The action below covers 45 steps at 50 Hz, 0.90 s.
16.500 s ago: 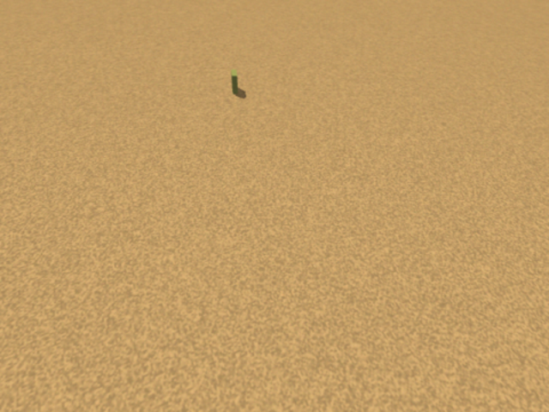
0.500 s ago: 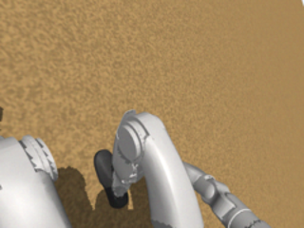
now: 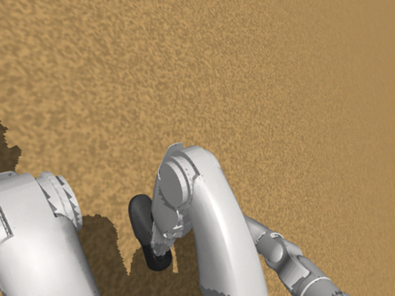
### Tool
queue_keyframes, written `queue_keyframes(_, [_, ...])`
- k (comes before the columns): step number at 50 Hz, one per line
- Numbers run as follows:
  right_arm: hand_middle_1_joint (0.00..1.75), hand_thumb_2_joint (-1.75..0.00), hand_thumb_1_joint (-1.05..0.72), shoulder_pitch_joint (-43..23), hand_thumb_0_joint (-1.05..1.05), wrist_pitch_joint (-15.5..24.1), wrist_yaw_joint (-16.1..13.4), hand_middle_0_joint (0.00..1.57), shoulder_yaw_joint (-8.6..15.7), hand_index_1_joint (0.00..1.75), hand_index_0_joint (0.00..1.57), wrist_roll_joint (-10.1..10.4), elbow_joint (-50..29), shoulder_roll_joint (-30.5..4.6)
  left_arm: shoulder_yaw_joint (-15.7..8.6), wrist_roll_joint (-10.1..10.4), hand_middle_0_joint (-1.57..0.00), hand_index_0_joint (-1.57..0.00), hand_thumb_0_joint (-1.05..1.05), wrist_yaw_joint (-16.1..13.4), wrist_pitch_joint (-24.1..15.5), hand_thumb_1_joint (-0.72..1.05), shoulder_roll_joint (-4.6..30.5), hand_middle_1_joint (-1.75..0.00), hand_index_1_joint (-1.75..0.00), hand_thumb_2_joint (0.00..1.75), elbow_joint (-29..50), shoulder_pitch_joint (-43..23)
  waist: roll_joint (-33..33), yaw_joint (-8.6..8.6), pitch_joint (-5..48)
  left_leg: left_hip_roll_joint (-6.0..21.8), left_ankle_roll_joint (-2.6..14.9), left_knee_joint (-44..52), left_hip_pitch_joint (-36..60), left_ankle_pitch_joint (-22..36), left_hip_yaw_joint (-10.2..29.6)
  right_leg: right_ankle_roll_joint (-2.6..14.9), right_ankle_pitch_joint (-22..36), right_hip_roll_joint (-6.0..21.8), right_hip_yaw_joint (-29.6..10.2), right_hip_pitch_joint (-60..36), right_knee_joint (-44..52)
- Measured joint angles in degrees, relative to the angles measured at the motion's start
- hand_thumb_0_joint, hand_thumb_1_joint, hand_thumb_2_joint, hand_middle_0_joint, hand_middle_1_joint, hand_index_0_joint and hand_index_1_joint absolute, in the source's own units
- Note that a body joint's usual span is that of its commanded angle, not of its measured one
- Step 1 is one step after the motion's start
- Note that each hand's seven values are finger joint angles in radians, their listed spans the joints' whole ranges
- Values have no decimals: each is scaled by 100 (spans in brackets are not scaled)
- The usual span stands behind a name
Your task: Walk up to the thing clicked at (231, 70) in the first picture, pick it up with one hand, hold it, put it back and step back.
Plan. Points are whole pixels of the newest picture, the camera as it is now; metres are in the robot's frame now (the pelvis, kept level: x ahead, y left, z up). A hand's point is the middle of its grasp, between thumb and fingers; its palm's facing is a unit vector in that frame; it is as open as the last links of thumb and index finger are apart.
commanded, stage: settle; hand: left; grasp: from the side
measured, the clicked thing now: out of the picture +0.44 +0.27 -0.22
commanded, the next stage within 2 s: lift in 1.42 s
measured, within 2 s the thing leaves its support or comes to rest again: neither
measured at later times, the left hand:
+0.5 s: hand out of the picture +0.41 +0.30 -0.06, palm faces +0.32 -0.94 -0.09, open 8.9 cm
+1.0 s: hand out of the picture +0.43 +0.29 +0.01, palm faces +0.32 -0.94 -0.08, open 8.9 cm
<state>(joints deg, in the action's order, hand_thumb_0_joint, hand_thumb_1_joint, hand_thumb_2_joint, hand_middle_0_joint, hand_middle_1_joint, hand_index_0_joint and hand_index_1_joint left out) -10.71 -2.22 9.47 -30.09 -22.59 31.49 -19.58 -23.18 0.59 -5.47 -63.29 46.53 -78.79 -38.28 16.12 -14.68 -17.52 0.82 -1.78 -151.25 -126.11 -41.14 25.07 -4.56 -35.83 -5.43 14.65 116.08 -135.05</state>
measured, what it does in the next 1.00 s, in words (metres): rises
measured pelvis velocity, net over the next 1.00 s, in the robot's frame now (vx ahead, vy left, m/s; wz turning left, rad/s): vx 0.03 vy -0.02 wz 0.17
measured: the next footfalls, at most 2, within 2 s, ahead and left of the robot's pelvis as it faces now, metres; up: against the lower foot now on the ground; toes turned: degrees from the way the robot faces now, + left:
none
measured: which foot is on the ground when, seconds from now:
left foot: down 0.00-1.00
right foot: down 0.00-1.00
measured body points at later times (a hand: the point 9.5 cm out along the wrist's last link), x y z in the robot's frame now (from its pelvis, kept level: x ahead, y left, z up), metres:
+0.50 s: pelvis +0.01 -0.01 +0.02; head +0.19 +0.14 +0.40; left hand +0.38 +0.34 -0.05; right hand +0.20 -0.24 -0.05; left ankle +0.08 +0.13 -0.26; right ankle +0.15 -0.13 -0.26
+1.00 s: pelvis +0.03 -0.02 +0.05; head +0.22 +0.08 +0.44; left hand +0.40 +0.34 +0.02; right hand +0.21 -0.26 -0.06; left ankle +0.08 +0.13 -0.26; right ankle +0.15 -0.13 -0.26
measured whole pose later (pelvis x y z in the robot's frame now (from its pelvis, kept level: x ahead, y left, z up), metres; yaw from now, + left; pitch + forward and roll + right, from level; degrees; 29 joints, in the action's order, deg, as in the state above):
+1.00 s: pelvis +0.03 -0.02 +0.05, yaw +10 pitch +31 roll -8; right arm 2.9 -5.1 4.8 -6.3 -5.8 35.3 -16.9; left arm -20.5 6.0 7.2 -35.5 26.7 -48.7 -34.5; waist 1.1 -7.8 3.8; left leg 1.7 -2.5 -135.7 -127.5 -39.9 10.5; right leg -1.7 -39.8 -0.5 4.6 122.9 -131.2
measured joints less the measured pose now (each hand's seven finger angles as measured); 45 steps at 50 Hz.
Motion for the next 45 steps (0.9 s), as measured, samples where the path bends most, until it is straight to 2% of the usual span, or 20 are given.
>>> queue_keyframes(3, [30,-89,-89,145,0,-33,31,21,156,30,20,76,34,42,-16,-10,-50,-79,8,3,182,-23,-179,-90,-95,106,495,112,-51,82,106,-10,-27,53,-2,22,-56,22,-12,38,-35,23,-9])
queue_keyframes(9, [30,-89,-88,411,0,-102,70,21,534,30,20,329,126,102,243,-3,-51,-81,8,104,650,-25,-441,-91,-96,107,1235,259,-315,189,504,-9,-23,242,-79,85,-267,59,-48,131,-164,129,22])
queue_keyframes(13, [30,-89,-88,572,0,-115,80,21,836,30,20,560,150,100,416,49,-51,-82,8,189,1062,-26,-659,-92,-97,109,1652,385,-579,263,787,8,15,402,-144,132,-437,72,-66,184,-270,209,81])
queue_keyframes(18, [30,-89,-87,783,0,-93,88,21,1173,30,20,841,208,97,521,201,-52,-83,7,286,1467,-28,-1008,-93,-98,111,2067,531,-853,370,1142,23,55,606,-230,195,-665,94,-90,257,-420,333,140])
queue_keyframes(28, [30,-89,-87,1058,0,-164,-73,21,1671,30,20,1221,259,212,533,248,-51,-82,7,610,2076,-27,-1425,-94,-101,112,2615,646,-1098,507,1519,39,49,934,-298,281,-1005,137,-119,363,-668,532,203])
queue_keyframes(45, [30,-89,-88,1322,0,-286,-394,21,2259,30,20,1607,383,261,369,476,-50,-81,7,1174,2658,-27,-1833,-95,-104,113,2921,415,-1490,648,2041,74,-53,1442,-200,152,-1394,245,-354,487,-958,688,341])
